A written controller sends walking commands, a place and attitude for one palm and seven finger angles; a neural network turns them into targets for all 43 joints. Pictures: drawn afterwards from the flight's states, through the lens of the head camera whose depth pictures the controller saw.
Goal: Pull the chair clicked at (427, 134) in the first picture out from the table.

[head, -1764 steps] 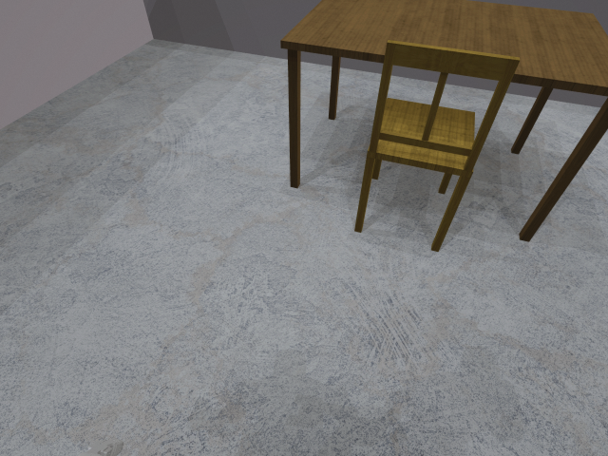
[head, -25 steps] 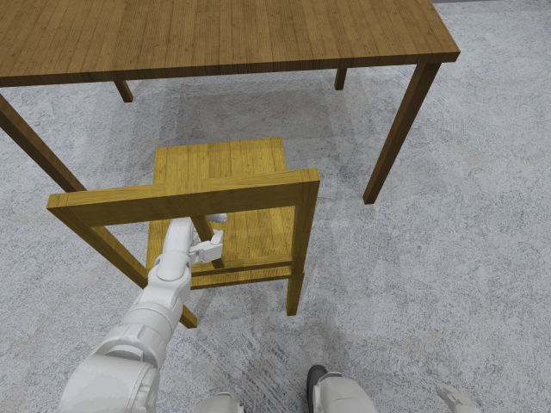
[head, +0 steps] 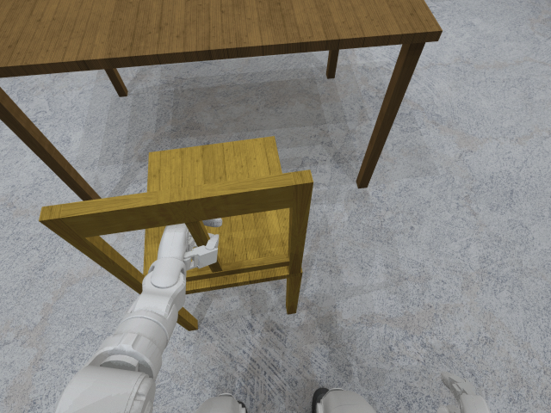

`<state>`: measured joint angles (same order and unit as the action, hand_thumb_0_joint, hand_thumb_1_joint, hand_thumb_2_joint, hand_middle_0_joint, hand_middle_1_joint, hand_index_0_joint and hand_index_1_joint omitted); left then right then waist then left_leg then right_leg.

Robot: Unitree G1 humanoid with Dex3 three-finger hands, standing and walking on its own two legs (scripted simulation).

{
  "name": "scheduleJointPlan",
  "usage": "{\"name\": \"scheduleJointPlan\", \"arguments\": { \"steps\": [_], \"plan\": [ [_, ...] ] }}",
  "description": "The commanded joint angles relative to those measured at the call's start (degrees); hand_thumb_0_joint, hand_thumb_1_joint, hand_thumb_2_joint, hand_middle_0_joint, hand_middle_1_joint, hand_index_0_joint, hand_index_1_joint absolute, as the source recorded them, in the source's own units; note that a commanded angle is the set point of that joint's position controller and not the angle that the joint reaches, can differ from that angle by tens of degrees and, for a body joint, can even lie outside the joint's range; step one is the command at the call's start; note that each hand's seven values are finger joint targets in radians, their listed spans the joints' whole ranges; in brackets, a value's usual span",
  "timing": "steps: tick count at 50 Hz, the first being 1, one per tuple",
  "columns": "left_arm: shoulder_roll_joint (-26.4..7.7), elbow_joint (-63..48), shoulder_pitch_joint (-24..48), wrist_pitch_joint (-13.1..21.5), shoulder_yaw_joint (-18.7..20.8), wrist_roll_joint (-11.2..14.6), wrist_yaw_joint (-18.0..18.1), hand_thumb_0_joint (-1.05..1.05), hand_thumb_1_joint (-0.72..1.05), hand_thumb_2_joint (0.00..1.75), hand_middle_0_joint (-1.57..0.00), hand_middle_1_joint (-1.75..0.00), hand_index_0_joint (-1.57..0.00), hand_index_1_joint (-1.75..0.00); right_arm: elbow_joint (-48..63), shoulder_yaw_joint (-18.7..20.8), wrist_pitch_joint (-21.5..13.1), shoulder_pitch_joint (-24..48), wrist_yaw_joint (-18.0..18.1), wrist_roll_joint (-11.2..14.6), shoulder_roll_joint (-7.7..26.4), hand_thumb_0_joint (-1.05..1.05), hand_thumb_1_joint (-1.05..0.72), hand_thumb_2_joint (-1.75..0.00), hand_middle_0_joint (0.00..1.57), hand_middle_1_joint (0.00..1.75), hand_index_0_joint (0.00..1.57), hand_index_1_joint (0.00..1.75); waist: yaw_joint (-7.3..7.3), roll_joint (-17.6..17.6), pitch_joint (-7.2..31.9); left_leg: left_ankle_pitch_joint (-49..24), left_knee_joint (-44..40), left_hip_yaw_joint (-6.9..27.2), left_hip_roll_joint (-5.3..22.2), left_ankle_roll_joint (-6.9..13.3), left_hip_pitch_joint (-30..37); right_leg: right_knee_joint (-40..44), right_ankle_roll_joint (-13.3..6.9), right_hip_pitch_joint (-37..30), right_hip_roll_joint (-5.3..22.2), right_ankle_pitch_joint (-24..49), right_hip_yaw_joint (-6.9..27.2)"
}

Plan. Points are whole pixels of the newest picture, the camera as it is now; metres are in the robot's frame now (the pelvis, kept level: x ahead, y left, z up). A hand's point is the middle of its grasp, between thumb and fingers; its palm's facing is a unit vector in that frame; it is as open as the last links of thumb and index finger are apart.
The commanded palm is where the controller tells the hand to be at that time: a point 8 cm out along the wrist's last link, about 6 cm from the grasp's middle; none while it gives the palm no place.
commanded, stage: step backward, pulling the chair out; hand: left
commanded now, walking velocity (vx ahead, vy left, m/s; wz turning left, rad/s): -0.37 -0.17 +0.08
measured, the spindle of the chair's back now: (206, 246) +0.39 +0.12 -0.11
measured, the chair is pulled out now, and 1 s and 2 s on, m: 0.30 0.54 0.63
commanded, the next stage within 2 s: stop walking, hand still on the chair in 0.86 s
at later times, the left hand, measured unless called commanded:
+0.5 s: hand (207, 318) +0.25 +0.10 -0.06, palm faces -0.07 -0.98 -0.18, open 5.4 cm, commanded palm +0.24 +0.16 -0.06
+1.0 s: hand (201, 410) +0.14 +0.10 -0.06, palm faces -0.05 -0.98 -0.17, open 5.3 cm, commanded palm +0.12 +0.15 -0.04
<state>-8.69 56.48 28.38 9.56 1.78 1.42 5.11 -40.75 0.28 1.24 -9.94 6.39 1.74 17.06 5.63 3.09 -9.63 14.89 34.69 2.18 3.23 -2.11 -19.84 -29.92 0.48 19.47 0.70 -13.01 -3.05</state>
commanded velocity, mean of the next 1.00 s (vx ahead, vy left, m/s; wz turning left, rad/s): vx -0.31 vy -0.04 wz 0.07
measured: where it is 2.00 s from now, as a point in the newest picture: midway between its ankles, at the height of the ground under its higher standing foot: outside the picture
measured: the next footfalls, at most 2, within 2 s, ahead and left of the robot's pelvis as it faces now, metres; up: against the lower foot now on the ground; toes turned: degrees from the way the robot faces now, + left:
right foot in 0.24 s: -0.01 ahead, -0.14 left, +0.00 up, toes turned -3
left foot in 0.50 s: -0.07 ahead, +0.12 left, +0.00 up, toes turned +1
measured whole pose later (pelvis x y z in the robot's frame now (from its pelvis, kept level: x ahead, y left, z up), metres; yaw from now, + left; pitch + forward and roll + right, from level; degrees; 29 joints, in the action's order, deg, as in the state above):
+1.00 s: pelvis -0.22 -0.01 +0.00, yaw +2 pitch +0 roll +0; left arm -8.9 57.9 28.4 5.8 -0.4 1.8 4.3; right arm -42.4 -0.4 0.5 -12.2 7.1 2.0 16.3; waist 4.2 -0.1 -7.9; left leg 16.1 34.4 0.7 -0.3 -0.2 -17.9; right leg -32.8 2.4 20.8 4.6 -11.6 -1.6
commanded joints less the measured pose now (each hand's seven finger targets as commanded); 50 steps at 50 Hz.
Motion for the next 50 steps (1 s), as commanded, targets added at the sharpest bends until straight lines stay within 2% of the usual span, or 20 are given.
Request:
{"name": "scheduleJointPlan", "arguments": {
  "steps": [1,4,5,7,11,15,19,23,26,28,30,32,34,36,38,40,42,45,48,50],
  "plan": [
    [-7.3,-13.5,13.2,3.1,-2.6,0.2,-0.3,0.0,0.9,0.9,-0.5,-1.45,-0.5,-1.45,6.2,2.4,-0.8,-3.2,0.9,-0.3,6.3,0.0,-0.9,-0.9,0.2,0.3,0.2,0.3,-2.41,-4.1,28.5,-35.0,-9.6,5.9,9.0,4.1,11.0,-2.5,-0.7,-14.9,6.5,30.6,3.0],
    [-4.3,-17.8,16.3,3.6,-3.8,-1.1,-0.8,0.0,0.9,0.9,-0.5,-1.45,-0.5,-1.45,6.9,2.4,-0.4,-2.9,-0.9,-2.1,4.4,0.0,-0.9,-0.9,0.2,0.3,0.2,0.3,-2.12,12.9,30.0,-55.7,-8.2,9.7,14.2,8.0,19.7,-9.2,-0.5,-5.2,2.4,4.0,2.8],
    [-4.3,-17.5,16.6,3.5,-3.8,-1.6,-0.8,0.0,0.9,0.9,-0.5,-1.45,-0.5,-1.45,6.8,2.6,-0.4,-2.4,-1.7,-2.6,4.1,0.0,-0.9,-0.9,0.2,0.3,0.2,0.3,-2.56,15.5,28.2,-53.2,-9.5,10.5,15.5,8.5,18.6,-10.9,-1.0,-2.7,1.7,-8.4,2.7],
    [-4.7,-16.7,14.5,3.2,-2.8,-1.5,-0.4,0.0,0.9,0.9,-0.5,-1.45,-0.5,-1.45,6.6,3.0,-0.5,-3.5,-2.4,-2.5,4.1,0.0,-0.9,-0.9,0.2,0.3,0.2,0.3,-2.98,14.2,27.5,-49.4,-9.1,11.2,16.9,9.8,18.5,-10.9,-1.5,-1.4,1.0,-13.7,3.2],
    [-7.6,-13.7,14.0,4.2,-1.3,-1.6,-0.6,0.0,0.9,0.9,-0.5,-1.45,-0.5,-1.45,5.6,3.1,-1.3,-5.9,-2.4,-1.3,4.9,0.0,-0.9,-0.9,0.2,0.3,0.2,0.3,-2.2,6.9,28.6,-46.2,-2.1,6.9,13.2,6.4,18.9,4.8,-1.3,-10.7,1.9,11.2,3.2],
    [-12.9,-11.8,16.7,5.1,0.6,-1.8,-0.6,0.0,0.9,0.9,-0.5,-1.45,-0.5,-1.45,5.2,2.8,-1.8,-3.4,-0.4,-0.3,3.7,0.0,-0.9,-0.9,0.2,0.3,0.2,0.3,-2.32,-8.8,27.8,1.1,6.8,-2.0,0.7,-0.3,3.2,7.5,-6.2,-16.3,15.3,38.7,11.0],
    [-12.0,-8.6,14.7,3.1,1.4,-1.3,-0.6,0.0,0.9,0.9,-0.5,-1.45,-0.5,-1.45,4.2,1.1,-2.9,-0.3,0.3,-0.4,3.1,0.0,-0.9,-0.9,0.2,0.3,0.2,0.3,-4.26,-9.6,27.6,11.7,14.4,4.0,-0.7,0.0,-1.9,5.3,-9.0,-15.9,19.6,39.7,10.7],
    [-9.7,-8.0,13.9,2.0,-0.4,-0.1,-0.3,0.0,0.9,0.9,-0.5,-1.45,-0.5,-1.45,2.9,0.4,-3.2,-3.0,1.5,-0.4,4.3,0.0,-0.9,-0.9,0.2,0.3,0.2,0.3,-3.17,-10.8,26.7,-3.5,-7.3,1.5,1.3,0.5,4.8,0.4,-3.9,-15.9,13.4,32.1,4.8],
    [-5.5,-10.1,16.5,1.8,-3.6,0.3,-0.4,0.0,0.9,0.9,-0.5,-1.45,-0.5,-1.45,4.3,2.2,-2.0,-3.8,0.5,-0.7,6.9,0.0,-0.9,-0.9,0.2,0.3,0.2,0.3,-3.37,5.0,25.3,-37.4,-11.3,11.3,13.8,7.5,10.4,-8.4,0.1,-8.1,2.9,9.2,2.3],
    [-3.3,-14.6,21.2,2.7,-4.7,-0.6,-0.9,0.0,0.9,0.9,-0.5,-1.45,-0.5,-1.45,4.7,1.6,-2.0,-2.6,-1.0,-2.7,4.2,0.0,-0.9,-0.9,0.2,0.3,0.2,0.3,-2.82,16.1,26.5,-47.8,-10.8,13.6,16.3,9.8,16.2,-14.7,-0.5,-0.5,2.5,-10.8,2.8],
    [-3.8,-12.2,20.3,2.9,-3.5,-1.0,-0.3,0.0,0.9,0.9,-0.5,-1.45,-0.5,-1.45,3.9,2.2,-2.3,-3.4,-1.7,-2.7,4.2,0.0,-0.9,-0.9,0.2,0.3,0.2,0.3,-3.3,13.6,24.8,-51.4,-8.4,13.5,17.2,10.5,16.7,-13.7,-1.6,0.6,2.4,-14.3,4.0],
    [-4.8,-10.9,18.7,3.2,-2.6,-0.9,-0.3,0.0,0.9,0.9,-0.5,-1.45,-0.5,-1.45,3.5,2.7,-2.6,-5.7,-2.1,-1.8,5.0,0.0,-0.9,-0.9,0.2,0.3,0.2,0.3,-2.95,8.8,27.3,-57.0,-3.0,11.5,16.3,9.1,23.0,-3.2,-1.6,-2.5,2.1,-4.7,4.1],
    [-5.6,-10.1,18.9,4.2,-2.5,-1.3,-0.6,0.0,0.9,0.9,-0.5,-1.45,-0.5,-1.45,3.2,3.1,-3.3,-6.2,-2.0,-1.2,5.3,0.0,-0.9,-0.9,0.2,0.3,0.2,0.3,-2.69,7.2,28.2,-49.5,-1.4,8.9,13.4,6.7,21.6,5.6,-1.4,-8.2,2.1,7.0,3.2],
    [-8.0,-8.2,18.0,4.7,-2.2,-1.3,-1.1,0.0,0.9,0.9,-0.5,-1.45,-0.5,-1.45,3.3,2.6,-3.6,-5.6,-1.3,-0.5,5.2,0.0,-0.9,-0.9,0.2,0.3,0.2,0.3,-2.67,1.7,27.1,-32.2,-1.0,4.8,9.1,3.6,10.8,6.8,-2.4,-16.7,6.8,27.7,5.6],
    [-10.9,-8.1,18.6,4.4,-1.2,-1.4,-1.1,0.0,0.9,0.9,-0.5,-1.45,-0.5,-1.45,3.9,2.1,-3.3,-4.0,-0.6,0.0,4.1,0.0,-0.9,-0.9,0.2,0.3,0.2,0.3,-2.91,-3.3,26.2,-6.9,2.0,-0.3,3.4,0.1,3.8,5.7,-4.9,-15.8,13.8,31.1,9.6],
    [-14.3,-6.5,16.5,2.9,1.7,-0.7,-0.8,0.0,0.9,0.9,-0.5,-1.45,-0.5,-1.45,4.1,2.3,-2.9,-1.8,0.5,0.3,4.7,0.0,-0.9,-0.9,0.2,0.3,0.2,0.3,-4.24,-10.4,28.5,7.9,10.5,0.6,-0.6,-0.2,0.6,5.9,-7.3,-17.5,18.3,40.7,12.9],
    [-13.5,-5.6,14.8,1.6,1.7,-0.2,-1.0,0.0,0.9,0.9,-0.5,-1.45,-0.5,-1.45,4.3,1.6,-2.9,-1.7,0.7,0.4,4.7,0.0,-0.9,-0.9,0.2,0.3,0.2,0.3,-4.79,-10.4,27.8,10.5,11.4,2.9,-0.6,0.0,-0.6,5.2,-8.4,-16.0,19.6,34.2,12.1],
    [-11.3,-6.3,14.2,0.6,0.8,0.2,-0.9,0.0,0.9,0.9,-0.5,-1.45,-0.5,-1.45,3.8,0.4,-3.2,-2.3,1.2,0.2,4.4,0.0,-0.9,-0.9,0.2,0.3,0.2,0.3,-3.93,-12.6,26.6,4.5,0.1,1.9,0.0,0.5,3.2,2.7,-5.5,-15.0,15.9,28.5,7.4],
    [-8.3,-8.2,15.6,0.1,-1.4,0.6,-0.8,0.0,0.9,0.9,-0.5,-1.45,-0.5,-1.45,4.7,1.3,-2.9,-3.1,1.6,-0.4,6.9,0.0,-0.9,-0.9,0.2,0.3,0.2,0.3,-4.2,0.0,24.9,-23.1,-11.4,9.2,8.5,5.0,7.4,-5.3,0.2,-10.1,4.9,11.8,2.0],
    [-5.3,-20.9,18.0,1.0,-3.4,0.8,-1.2,0.0,0.9,0.9,-0.5,-1.45,-0.5,-1.45,7.5,0.4,-2.7,0.0,0.6,-0.9,4.1,0.0,-0.9,-0.9,0.2,0.3,0.2,0.3,-4.74,11.8,26.2,-21.1,-13.2,11.6,10.7,8.1,7.4,-8.5,0.0,-10.6,2.9,-2.4,1.8]
  ]
}}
